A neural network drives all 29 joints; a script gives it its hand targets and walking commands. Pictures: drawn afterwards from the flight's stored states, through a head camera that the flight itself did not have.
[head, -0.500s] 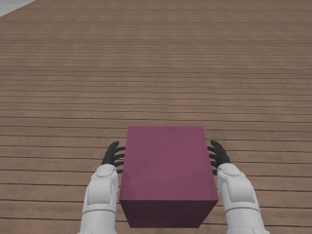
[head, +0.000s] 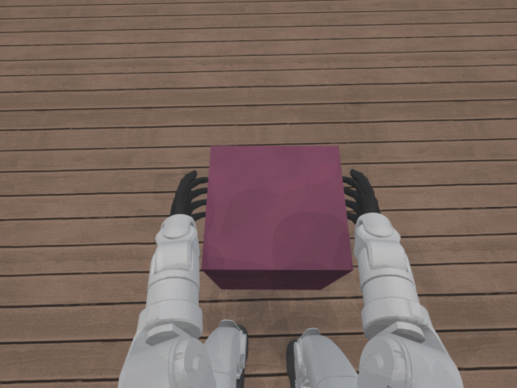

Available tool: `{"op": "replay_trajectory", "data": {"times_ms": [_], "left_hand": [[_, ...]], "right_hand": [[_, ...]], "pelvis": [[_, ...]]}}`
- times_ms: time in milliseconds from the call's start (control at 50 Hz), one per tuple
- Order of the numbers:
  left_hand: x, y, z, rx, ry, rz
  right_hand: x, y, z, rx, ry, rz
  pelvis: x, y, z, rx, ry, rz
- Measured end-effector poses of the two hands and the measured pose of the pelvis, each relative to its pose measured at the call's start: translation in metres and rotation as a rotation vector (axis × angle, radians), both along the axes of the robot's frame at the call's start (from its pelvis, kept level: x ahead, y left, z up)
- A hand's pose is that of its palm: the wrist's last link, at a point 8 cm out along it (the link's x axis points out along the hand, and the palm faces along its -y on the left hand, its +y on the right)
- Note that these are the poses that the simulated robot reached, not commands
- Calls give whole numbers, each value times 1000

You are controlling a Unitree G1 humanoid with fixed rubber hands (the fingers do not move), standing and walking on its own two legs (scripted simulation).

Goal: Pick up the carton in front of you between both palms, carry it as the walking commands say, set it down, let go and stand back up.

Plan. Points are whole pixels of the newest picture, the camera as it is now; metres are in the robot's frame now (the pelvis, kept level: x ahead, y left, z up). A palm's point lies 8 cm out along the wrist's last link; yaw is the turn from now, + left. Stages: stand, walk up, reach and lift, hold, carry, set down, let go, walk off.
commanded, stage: set down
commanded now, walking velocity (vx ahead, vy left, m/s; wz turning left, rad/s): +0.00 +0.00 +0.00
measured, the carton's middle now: (272, 226) +0.38 +0.01 -0.12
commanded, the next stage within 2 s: none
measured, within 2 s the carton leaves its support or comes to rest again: rests again in 1.78 s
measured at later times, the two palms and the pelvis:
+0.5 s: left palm (196, 218) +0.43 +0.17 -0.21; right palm (332, 217) +0.43 -0.13 -0.20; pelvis +0.00 +0.00 -0.13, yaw -1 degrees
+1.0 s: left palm (203, 224) +0.47 +0.19 -0.37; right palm (313, 222) +0.48 -0.11 -0.37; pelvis -0.03 +0.01 -0.26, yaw -2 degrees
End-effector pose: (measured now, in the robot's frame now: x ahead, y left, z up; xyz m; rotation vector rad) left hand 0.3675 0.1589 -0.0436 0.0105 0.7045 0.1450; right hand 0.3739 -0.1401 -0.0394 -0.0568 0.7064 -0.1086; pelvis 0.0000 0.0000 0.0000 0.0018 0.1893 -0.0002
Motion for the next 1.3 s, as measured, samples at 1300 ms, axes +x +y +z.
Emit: {"op": "replay_trajectory", "data": {"times_ms": [1300], "left_hand": [[126, 34, -423, 11, 11, 11]], "right_hand": [[130, 34, -426, 32, 9, 2]], "pelvis": [[-37, 5, -314, -23, 554, -27]]}}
